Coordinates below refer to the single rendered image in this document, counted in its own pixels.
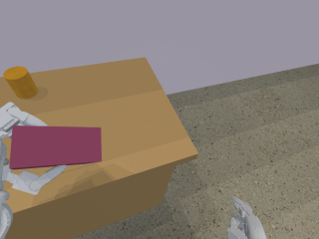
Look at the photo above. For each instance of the right robot hand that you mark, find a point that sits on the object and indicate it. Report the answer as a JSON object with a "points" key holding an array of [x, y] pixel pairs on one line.
{"points": [[249, 228]]}

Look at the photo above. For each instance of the left robot hand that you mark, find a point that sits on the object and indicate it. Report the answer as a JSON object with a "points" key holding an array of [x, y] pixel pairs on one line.
{"points": [[26, 181]]}

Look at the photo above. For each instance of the table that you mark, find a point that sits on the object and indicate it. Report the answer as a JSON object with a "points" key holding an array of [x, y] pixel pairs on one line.
{"points": [[142, 140]]}

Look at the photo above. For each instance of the sponge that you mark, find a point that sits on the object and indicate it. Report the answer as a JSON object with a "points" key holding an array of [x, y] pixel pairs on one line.
{"points": [[35, 146]]}

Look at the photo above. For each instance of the left robot forearm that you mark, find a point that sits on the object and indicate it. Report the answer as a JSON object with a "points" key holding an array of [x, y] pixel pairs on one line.
{"points": [[6, 214]]}

